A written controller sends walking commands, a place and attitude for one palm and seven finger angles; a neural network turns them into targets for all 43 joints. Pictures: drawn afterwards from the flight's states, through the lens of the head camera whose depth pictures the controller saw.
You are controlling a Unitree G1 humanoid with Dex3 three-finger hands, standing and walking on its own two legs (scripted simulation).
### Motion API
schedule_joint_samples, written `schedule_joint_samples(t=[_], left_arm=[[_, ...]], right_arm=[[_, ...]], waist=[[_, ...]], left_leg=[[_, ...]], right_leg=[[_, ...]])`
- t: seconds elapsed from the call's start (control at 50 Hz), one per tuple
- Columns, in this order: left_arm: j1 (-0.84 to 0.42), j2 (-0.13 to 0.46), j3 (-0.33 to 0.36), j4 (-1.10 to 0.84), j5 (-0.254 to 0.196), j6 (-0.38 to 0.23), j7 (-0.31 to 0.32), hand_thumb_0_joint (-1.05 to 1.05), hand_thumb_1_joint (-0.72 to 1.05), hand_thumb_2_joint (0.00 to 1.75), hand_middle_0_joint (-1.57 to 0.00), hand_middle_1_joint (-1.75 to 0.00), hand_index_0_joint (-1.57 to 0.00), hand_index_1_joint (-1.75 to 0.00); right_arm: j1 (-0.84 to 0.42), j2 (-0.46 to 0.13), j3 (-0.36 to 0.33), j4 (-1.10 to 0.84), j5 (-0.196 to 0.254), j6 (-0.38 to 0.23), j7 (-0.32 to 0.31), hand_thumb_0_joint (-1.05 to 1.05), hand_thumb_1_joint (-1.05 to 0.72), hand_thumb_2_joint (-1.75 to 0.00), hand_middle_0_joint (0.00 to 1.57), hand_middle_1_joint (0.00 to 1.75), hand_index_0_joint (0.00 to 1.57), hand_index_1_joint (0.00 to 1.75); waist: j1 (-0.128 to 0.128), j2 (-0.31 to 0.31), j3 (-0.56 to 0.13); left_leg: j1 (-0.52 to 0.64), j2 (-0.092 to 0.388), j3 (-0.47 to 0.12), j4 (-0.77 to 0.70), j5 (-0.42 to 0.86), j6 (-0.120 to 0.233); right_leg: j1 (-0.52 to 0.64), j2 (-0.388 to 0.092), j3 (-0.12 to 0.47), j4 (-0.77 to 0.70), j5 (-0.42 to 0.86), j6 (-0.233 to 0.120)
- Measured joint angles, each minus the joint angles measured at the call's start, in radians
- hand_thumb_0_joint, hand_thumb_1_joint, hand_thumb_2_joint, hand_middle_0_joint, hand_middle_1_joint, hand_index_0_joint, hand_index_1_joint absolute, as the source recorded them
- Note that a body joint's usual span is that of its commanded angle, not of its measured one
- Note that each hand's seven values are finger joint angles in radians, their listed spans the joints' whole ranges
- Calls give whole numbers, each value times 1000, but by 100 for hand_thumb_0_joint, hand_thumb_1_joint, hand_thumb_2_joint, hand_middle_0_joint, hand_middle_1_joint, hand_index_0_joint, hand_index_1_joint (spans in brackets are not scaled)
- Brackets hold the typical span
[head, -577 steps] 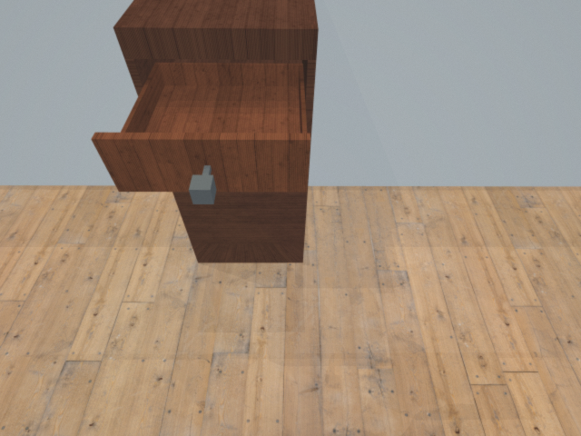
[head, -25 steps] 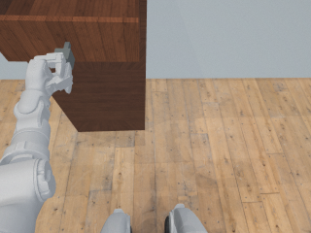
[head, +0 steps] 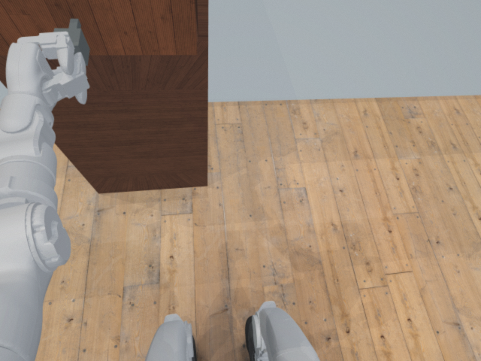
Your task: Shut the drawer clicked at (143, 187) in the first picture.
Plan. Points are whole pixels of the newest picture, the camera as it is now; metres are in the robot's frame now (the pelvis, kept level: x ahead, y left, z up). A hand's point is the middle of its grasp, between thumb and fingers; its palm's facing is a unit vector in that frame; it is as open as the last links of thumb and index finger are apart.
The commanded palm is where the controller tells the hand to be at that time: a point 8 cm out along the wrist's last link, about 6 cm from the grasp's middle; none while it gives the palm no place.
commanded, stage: push the drawer shut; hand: left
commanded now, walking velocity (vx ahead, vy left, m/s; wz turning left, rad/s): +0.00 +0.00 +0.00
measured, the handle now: (72, 38) +0.62 +0.21 +0.09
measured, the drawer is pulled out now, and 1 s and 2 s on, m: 0.04 0.00 0.00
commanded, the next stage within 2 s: pull the fist back off the drawer in 0.58 s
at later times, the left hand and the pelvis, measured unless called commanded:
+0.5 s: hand (77, 51) +0.59 +0.20 +0.10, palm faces -0.01 -1.00 -0.05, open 3.2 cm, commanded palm +0.61 +0.22 +0.09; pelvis +0.01 +0.00 -0.01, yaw -1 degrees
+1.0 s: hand (80, 52) +0.59 +0.19 +0.09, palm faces +0.01 -1.00 -0.05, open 3.0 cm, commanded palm +0.59 +0.21 +0.09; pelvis -0.01 +0.00 -0.01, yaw +0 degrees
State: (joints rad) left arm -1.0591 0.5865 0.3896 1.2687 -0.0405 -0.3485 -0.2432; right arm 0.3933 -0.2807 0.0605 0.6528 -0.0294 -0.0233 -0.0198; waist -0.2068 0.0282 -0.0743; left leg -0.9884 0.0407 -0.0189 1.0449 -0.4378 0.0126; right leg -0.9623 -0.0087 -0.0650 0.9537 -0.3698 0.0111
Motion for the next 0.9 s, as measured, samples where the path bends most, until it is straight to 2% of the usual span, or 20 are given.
schedule_joint_samples(t=[0.36, 0.54, 0.74, 0.9], left_arm=[[-156, 101, 16, 95, 53, 39, 16, 5, 73, 92, -140, -160, -140, -160], [-215, 159, 3, 121, 69, 64, -21, 1, 59, 92, -140, -160, -139, -160], [-254, 142, -55, 100, 50, 96, 13, 1, 58, 92, -140, -160, -140, -160], [-258, 132, -50, 103, 63, 108, 35, 0, 62, 94, -140, -160, -140, -160]], right_arm=[[35, -1, 21, -1, -19, 33, 10, 0, -91, -90, 20, 30, 20, 30], [43, 0, 32, -5, -21, 37, 8, 0, -91, -90, 20, 30, 20, 30], [39, 0, 33, 20, -26, 7, 4, 0, -91, -90, 20, 30, 20, 30], [37, -3, 36, 10, -31, -8, 10, 0, -91, -90, 20, 30, 20, 30]], waist=[[-54, 12, 8], [-62, 14, 12], [-62, 14, 8], [-68, 13, 5]], left_leg=[[-69, 7, -11, 22, -12, 3], [-116, 9, -24, 45, -14, 3], [-154, -2, -39, 55, -2, 2], [-159, -3, -39, 61, 1, 4]], right_leg=[[-58, 8, -9, 2, -3, 3], [-95, 11, -21, 13, -1, 2], [-123, 2, -35, 19, 6, 3], [-128, 1, -34, 24, 8, 3]])
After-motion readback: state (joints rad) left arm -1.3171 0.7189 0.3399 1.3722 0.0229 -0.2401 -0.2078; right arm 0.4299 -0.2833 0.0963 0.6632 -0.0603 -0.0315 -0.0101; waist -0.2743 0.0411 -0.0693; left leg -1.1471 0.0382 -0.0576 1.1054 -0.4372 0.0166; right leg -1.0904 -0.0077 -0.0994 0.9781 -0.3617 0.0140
